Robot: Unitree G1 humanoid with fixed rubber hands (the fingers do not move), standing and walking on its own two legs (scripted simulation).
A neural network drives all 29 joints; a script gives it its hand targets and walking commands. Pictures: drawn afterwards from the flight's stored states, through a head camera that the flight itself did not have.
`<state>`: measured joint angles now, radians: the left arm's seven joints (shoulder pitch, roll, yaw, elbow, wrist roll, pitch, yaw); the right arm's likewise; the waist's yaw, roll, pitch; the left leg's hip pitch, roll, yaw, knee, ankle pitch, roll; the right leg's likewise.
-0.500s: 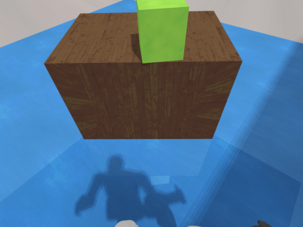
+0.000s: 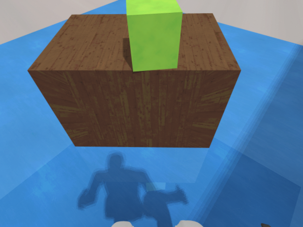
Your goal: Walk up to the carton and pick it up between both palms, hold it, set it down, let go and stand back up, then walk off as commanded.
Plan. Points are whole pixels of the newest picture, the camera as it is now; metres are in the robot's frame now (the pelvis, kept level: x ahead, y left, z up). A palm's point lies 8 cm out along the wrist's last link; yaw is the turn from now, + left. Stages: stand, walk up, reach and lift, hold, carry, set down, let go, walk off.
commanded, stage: walk up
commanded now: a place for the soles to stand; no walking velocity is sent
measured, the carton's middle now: (152, 34) +0.88 -0.01 +0.08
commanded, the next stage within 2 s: none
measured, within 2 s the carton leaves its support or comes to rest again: neither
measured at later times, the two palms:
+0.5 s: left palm out of the picture +0.09 +0.33 -0.10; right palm out of the picture +0.11 -0.29 -0.08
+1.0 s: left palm out of the picture +0.10 +0.35 -0.10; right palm (262, 223) +0.14 -0.27 -0.08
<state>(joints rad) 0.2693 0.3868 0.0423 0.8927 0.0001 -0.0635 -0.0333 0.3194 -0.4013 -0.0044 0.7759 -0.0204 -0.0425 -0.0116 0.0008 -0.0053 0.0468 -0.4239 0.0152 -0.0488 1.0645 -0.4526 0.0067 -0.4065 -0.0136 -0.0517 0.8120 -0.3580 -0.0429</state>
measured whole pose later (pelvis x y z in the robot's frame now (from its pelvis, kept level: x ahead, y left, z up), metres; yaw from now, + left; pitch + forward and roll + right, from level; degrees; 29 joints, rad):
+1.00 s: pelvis +0.05 +0.03 +0.01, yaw +3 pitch -1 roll -1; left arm 0.28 0.40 0.04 0.89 0.00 -0.05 -0.04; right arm 0.32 -0.40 0.00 0.78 -0.03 -0.05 0.02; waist 0.00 0.00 0.02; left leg -0.42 0.00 -0.04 0.82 -0.41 0.01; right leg -0.30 -0.04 -0.08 0.74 -0.41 -0.02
